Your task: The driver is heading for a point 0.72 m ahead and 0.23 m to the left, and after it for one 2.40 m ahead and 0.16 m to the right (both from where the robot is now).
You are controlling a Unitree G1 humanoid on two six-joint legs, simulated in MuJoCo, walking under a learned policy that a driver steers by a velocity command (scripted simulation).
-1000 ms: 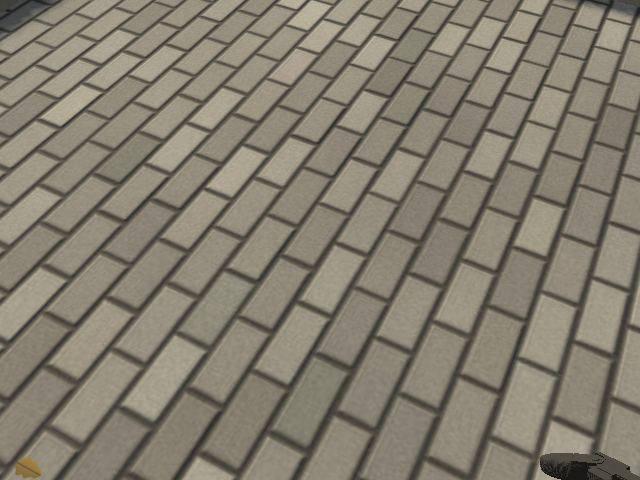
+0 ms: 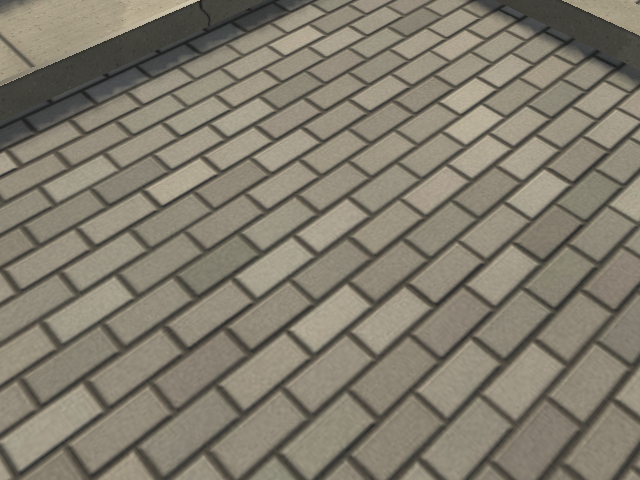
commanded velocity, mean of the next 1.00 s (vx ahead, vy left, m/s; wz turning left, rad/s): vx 0.50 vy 0.00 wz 0.59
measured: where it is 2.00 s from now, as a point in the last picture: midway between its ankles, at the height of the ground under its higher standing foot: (187, 237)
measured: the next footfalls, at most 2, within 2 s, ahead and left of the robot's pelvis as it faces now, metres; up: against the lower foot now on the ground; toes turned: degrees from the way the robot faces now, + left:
left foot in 0.08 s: +0.21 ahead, +0.12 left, +0.00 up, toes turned +6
right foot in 0.58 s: +0.52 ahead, -0.02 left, +0.00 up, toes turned +24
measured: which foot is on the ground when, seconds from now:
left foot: up 0.00-0.06, down 0.08-0.58, up 0.60-1.00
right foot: down 0.00-0.10, up 0.12-0.56, down 0.58-1.00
